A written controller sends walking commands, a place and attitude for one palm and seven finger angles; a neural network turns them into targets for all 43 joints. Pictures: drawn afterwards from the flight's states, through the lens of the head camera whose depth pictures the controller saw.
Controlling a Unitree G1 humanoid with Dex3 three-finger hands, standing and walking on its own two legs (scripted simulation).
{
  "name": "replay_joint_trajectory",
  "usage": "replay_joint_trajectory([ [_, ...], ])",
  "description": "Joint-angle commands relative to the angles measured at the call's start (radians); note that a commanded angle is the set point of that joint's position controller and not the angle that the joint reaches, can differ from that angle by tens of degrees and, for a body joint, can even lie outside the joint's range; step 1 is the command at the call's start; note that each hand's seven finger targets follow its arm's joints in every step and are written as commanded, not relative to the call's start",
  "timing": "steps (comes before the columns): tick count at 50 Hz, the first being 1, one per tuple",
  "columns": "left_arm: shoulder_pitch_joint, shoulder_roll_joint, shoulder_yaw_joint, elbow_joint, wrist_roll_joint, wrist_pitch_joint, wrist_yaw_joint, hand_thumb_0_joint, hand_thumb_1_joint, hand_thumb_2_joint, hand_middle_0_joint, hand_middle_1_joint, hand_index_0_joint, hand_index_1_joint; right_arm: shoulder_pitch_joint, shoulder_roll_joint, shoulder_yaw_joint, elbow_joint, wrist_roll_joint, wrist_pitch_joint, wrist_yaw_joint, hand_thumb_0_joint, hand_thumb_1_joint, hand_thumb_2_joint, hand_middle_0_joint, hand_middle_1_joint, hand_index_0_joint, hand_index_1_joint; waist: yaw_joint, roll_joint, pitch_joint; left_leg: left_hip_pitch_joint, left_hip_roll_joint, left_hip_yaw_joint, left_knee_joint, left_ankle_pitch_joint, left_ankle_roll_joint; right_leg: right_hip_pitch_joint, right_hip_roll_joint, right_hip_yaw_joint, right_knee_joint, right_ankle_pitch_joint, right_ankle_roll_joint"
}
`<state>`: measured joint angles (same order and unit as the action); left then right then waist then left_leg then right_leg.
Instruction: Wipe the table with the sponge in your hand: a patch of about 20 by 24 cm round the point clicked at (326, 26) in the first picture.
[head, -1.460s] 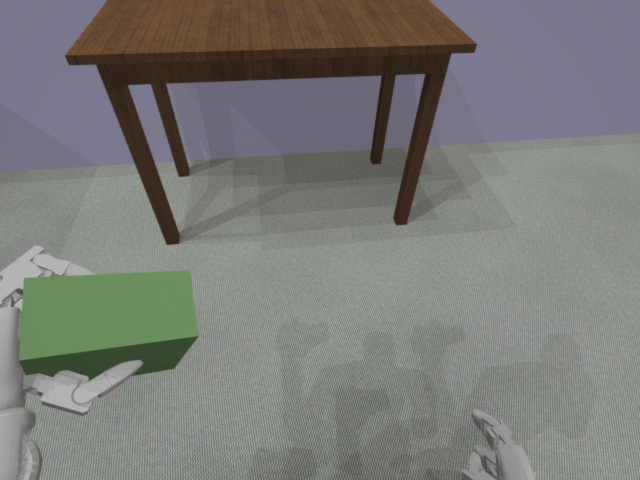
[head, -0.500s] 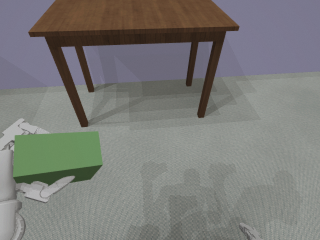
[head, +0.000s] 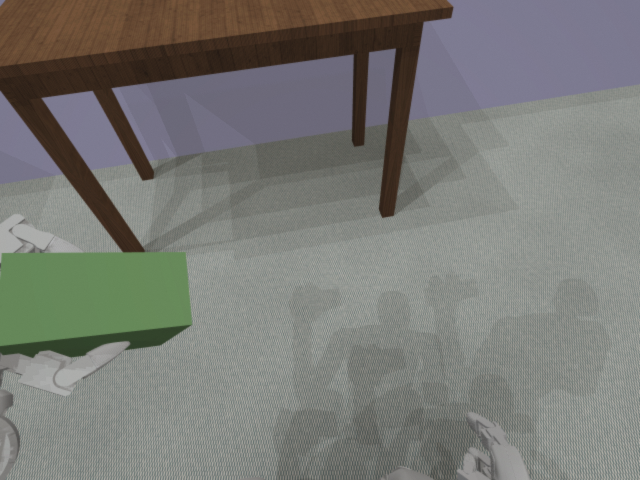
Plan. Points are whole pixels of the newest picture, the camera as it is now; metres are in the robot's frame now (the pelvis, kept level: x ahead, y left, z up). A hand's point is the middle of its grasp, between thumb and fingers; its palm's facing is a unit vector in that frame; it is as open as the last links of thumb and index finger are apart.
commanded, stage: walk to a spot facing it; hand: left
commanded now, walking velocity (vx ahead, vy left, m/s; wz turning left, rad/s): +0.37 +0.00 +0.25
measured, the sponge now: (124, 306) +0.24 +0.19 +0.16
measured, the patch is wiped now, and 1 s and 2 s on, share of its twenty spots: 0.00 0.00 0.00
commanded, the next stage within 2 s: none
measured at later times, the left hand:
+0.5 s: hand (95, 192) +0.35 +0.25 +0.20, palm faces +0.52 -0.77 -0.36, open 10.2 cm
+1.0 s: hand (153, 148) +0.42 +0.20 +0.21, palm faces +0.61 -0.66 -0.45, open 10.2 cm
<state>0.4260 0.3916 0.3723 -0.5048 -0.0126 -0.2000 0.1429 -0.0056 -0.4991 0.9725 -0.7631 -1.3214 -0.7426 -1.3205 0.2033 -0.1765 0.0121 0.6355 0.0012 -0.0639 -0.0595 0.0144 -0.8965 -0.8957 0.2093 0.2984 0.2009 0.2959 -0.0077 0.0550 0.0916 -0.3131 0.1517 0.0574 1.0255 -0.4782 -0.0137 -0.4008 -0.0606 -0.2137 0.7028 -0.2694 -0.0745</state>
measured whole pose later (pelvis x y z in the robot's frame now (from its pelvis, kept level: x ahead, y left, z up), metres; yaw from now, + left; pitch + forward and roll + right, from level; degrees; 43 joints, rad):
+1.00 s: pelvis +0.27 -0.07 +0.02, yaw +17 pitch -1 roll +3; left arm 0.47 0.35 0.35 -0.53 -0.01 -0.22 0.16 -0.01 -0.50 0.98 -0.77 -1.33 -0.74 -1.33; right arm 0.21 -0.26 -0.04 0.63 0.00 -0.04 -0.07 0.02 -0.90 -0.90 0.20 0.30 0.20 0.30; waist -0.01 -0.01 0.08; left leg -0.51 0.08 0.14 0.93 -0.37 -0.02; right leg -0.15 -0.15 -0.24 0.53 -0.34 0.01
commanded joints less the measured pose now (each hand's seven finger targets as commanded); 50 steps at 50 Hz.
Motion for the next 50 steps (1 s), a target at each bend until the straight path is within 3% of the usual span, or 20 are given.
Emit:
replay_joint_trajectory([
  [1, 0.063, 0.202, 0.197, -0.213, -0.02, -0.08, 0.015, 0.0, 0.1, 1.3, -1.2, -1.6, -1.2, -1.6, -0.107, -0.109, -0.055, -0.15, 0.002, -0.021, 0.008, 0.0, -0.9, -0.9, 0.2, 0.3, 0.2, 0.3, 0.013, -0.162, -0.201, -0.436, -0.026, -0.085, 0.422, 0.096, -0.014, 0.4, -0.349, 0.504, -0.388, 0.069, -0.094],
  [3, 0.065, 0.183, 0.183, -0.224, -0.014, -0.088, 0.016, 0.0, 0.1, 1.3, -1.2, -1.6, -1.2, -1.6, -0.13, -0.109, -0.053, -0.15, 0.003, -0.001, 0.003, 0.0, -0.9, -0.9, 0.2, 0.3, 0.2, 0.3, 0.005, -0.135, -0.187, -0.442, -0.014, -0.066, 0.389, 0.14, -0.026, 0.361, -0.311, 0.35, -0.378, 0.206, -0.076],
  [8, 0.062, 0.172, 0.165, -0.221, -0.016, -0.091, 0.029, 0.0, 0.1, 1.3, -1.2, -1.6, -1.2, -1.6, -0.09, -0.12, -0.064, -0.163, -0.004, 0.008, 0.004, 0.0, -0.9, -0.9, 0.2, 0.3, 0.2, 0.3, 0.0, -0.118, -0.168, -0.379, -0.001, 0.001, 0.044, 0.234, -0.016, 0.33, -0.281, 0.182, -0.391, 0.338, -0.064],
  [15, 0.014, 0.148, 0.122, -0.248, -0.01, -0.071, 0.057, 0.0, 0.1, 1.3, -1.2, -1.6, -1.2, -1.6, -0.063, -0.106, -0.063, -0.217, -0.001, -0.017, -0.003, 0.0, -0.9, -0.9, 0.2, 0.3, 0.2, 0.3, 0.043, -0.183, -0.147, -0.208, -0.068, 0.148, -0.331, 0.229, 0.017, 0.379, -0.278, 0.145, -0.356, 0.391, -0.066],
  [19, -0.1, 0.148, 0.082, -0.264, -0.007, -0.07, 0.066, 0.0, 0.1, 1.3, -1.2, -1.6, -1.2, -1.6, -0.027, -0.113, -0.063, -0.208, -0.006, -0.027, -0.02, 0.0, -0.9, -0.9, 0.2, 0.3, 0.2, 0.3, -0.006, -0.098, -0.199, 0.125, -0.136, 0.198, -0.519, 0.29, 0.041, 0.263, -0.219, 0.056, -0.063, 0.415, -0.01],
  [20, -0.118, 0.158, 0.089, -0.269, -0.006, -0.081, 0.067, 0.0, 0.1, 1.3, -1.2, -1.6, -1.2, -1.6, -0.017, -0.123, -0.068, -0.21, -0.006, -0.031, -0.025, 0.0, -0.9, -0.9, 0.2, 0.3, 0.2, 0.3, -0.024, -0.001, -0.237, 0.295, -0.077, 0.077, -0.557, 0.304, 0.088, 0.138, -0.18, 0.038, 0.132, 0.373, 0.032],
  [21, -0.122, 0.148, 0.093, -0.269, -0.012, -0.088, 0.066, 0.0, 0.1, 1.3, -1.2, -1.6, -1.2, -1.6, -0.033, -0.14, -0.067, -0.213, -0.008, -0.035, -0.019, 0.0, -0.9, -0.9, 0.2, 0.3, 0.2, 0.3, -0.015, 0.196, -0.269, 0.414, 0.147, -0.304, -0.639, 0.411, 0.203, -0.042, -0.047, 0.037, 0.373, -0.027, 0.082],
  [22, -0.15, 0.153, 0.081, -0.256, -0.016, -0.099, 0.06, 0.0, 0.1, 1.3, -1.2, -1.6, -1.2, -1.6, -0.034, -0.132, -0.056, -0.226, 0.0, -0.044, -0.004, 0.0, -0.9, -0.9, 0.2, 0.3, 0.2, 0.3, -0.005, 0.213, -0.231, 0.443, 0.284, -0.608, -0.68, 0.59, 0.301, -0.206, 0.027, 0.124, 0.54, -0.347, 0.085],
  [23, -0.099, 0.218, 0.13, -0.187, -0.01, -0.089, 0.042, 0.0, 0.1, 1.3, -1.2, -1.6, -1.2, -1.6, -0.061, -0.138, -0.053, -0.199, -0.006, -0.04, -0.001, 0.0, -0.9, -0.9, 0.2, 0.3, 0.2, 0.3, -0.004, 0.154, -0.234, 0.375, 0.322, -0.628, -0.706, 0.444, 0.316, -0.253, -0.023, 0.225, 0.615, -0.332, 0.085],
  [25, -0.077, 0.213, 0.163, -0.276, -0.012, -0.093, 0.03, 0.0, 0.1, 1.3, -1.2, -1.6, -1.2, -1.6, -0.079, -0.127, -0.072, -0.193, 0.005, -0.032, 0.008, 0.0, -0.9, -0.9, 0.2, 0.3, 0.2, 0.3, 0.002, 0.126, -0.186, 0.219, 0.279, -0.499, -0.731, 0.187, 0.308, -0.272, -0.072, 0.249, 0.598, -0.266, 0.097],
  [29, 0.047, 0.132, 0.143, -0.32, -0.026, -0.113, 0.028, 0.0, 0.1, 1.3, -1.2, -1.6, -1.2, -1.6, -0.078, -0.12, -0.066, -0.178, 0.006, -0.065, 0.013, 0.0, -0.9, -0.9, 0.2, 0.3, 0.2, 0.3, 0.021, 0.189, -0.17, -0.034, 0.153, -0.186, -0.79, -0.016, 0.201, -0.052, -0.072, 0.132, 0.333, -0.119, 0.11],
  [36, -0.08, 0.071, 0.056, -0.128, -0.01, -0.08, 0.026, 0.0, 0.1, 1.3, -1.2, -1.6, -1.2, -1.6, -0.045, -0.123, -0.061, -0.149, 0.009, -0.081, -0.024, 0.0, -0.9, -0.9, 0.2, 0.3, 0.2, 0.3, 0.02, 0.111, -0.155, -0.076, 0.073, -0.065, -0.599, -0.128, 0.123, 0.226, 0.029, -0.012, -0.132, -0.116, 0.136],
  [37, -0.109, 0.071, 0.041, -0.128, -0.005, -0.068, 0.024, 0.0, 0.1, 1.3, -1.2, -1.6, -1.2, -1.6, -0.044, -0.112, -0.056, -0.152, 0.012, -0.076, -0.027, 0.0, -0.9, -0.9, 0.2, 0.3, 0.2, 0.3, 0.018, 0.032, -0.157, -0.104, 0.026, -0.022, -0.462, -0.115, 0.099, 0.265, -0.005, 0.051, -0.226, -0.15, 0.117],
  [38, -0.138, 0.101, 0.049, -0.146, 0.003, -0.063, 0.027, 0.0, 0.1, 1.3, -1.2, -1.6, -1.2, -1.6, -0.043, -0.09, -0.05, -0.156, 0.013, -0.071, -0.025, 0.0, -0.9, -0.9, 0.2, 0.3, 0.2, 0.3, 0.022, -0.161, -0.156, -0.224, -0.045, 0.048, -0.213, -0.078, 0.064, 0.327, -0.169, 0.29, -0.368, -0.242, 0.049],
  [39, -0.133, 0.184, 0.103, -0.134, 0.001, -0.052, 0.037, 0.0, 0.1, 1.3, -1.2, -1.6, -1.2, -1.6, -0.084, -0.085, -0.041, -0.166, 0.006, -0.072, -0.026, 0.0, -0.9, -0.9, 0.2, 0.3, 0.2, 0.3, 0.049, -0.385, -0.119, -0.43, -0.132, 0.063, 0.058, -0.108, 0.024, 0.405, -0.375, 0.635, -0.462, -0.118, -0.069],
  [40, -0.177, 0.183, 0.096, -0.162, -0.009, -0.052, 0.04, 0.0, 0.1, 1.3, -1.2, -1.6, -1.2, -1.6, -0.117, -0.12, -0.053, -0.16, 0.002, -0.083, -0.022, 0.0, -0.9, -0.9, 0.2, 0.3, 0.2, 0.3, 0.048, -0.34, -0.131, -0.476, -0.095, -0.049, 0.198, -0.054, 0.013, 0.412, -0.442, 0.707, -0.475, -0.081, -0.111],
  [42, -0.164, 0.2, 0.124, -0.202, -0.009, -0.065, 0.031, 0.0, 0.1, 1.3, -1.2, -1.6, -1.2, -1.6, -0.121, -0.121, -0.047, -0.134, 0.003, -0.062, -0.017, 0.0, -0.9, -0.9, 0.2, 0.3, 0.2, 0.3, 0.033, -0.22, -0.087, -0.474, -0.048, -0.077, 0.264, 0.018, -0.005, 0.379, -0.411, 0.523, -0.433, 0.075, -0.105],
  [45, -0.058, 0.155, 0.121, -0.192, 0.001, -0.083, 0.032, 0.0, 0.1, 1.3, -1.2, -1.6, -1.2, -1.6, -0.112, -0.109, -0.046, -0.143, -0.001, -0.037, -0.011, 0.0, -0.9, -0.9, 0.2, 0.3, 0.2, 0.3, 0.023, -0.211, -0.091, -0.379, -0.04, -0.005, 0.091, 0.081, -0.015, 0.378, -0.327, 0.208, -0.367, 0.403, -0.045],
  [47, -0.035, 0.156, 0.132, -0.235, -0.003, -0.089, 0.041, 0.0, 0.1, 1.3, -1.2, -1.6, -1.2, -1.6, -0.107, -0.098, -0.056, -0.175, 0.001, -0.027, -0.007, 0.0, -0.9, -0.9, 0.2, 0.3, 0.2, 0.3, 0.024, -0.233, -0.128, -0.274, -0.039, 0.058, -0.121, 0.097, -0.009, 0.393, -0.318, 0.098, -0.334, 0.483, -0.03],
  [50, 0.043, 0.142, 0.147, -0.256, -0.013, -0.08, 0.058, 0.0, 0.1, 1.3, -1.2, -1.6, -1.2, -1.6, -0.086, -0.093, -0.067, -0.221, -0.001, -0.023, 0.0, 0.0, -0.9, -0.9, 0.2, 0.3, 0.2, 0.3, 0.054, -0.248, -0.148, -0.2, -0.083, 0.157, -0.299, 0.127, -0.004, 0.396, -0.31, 0.082, -0.287, 0.58, -0.033],
])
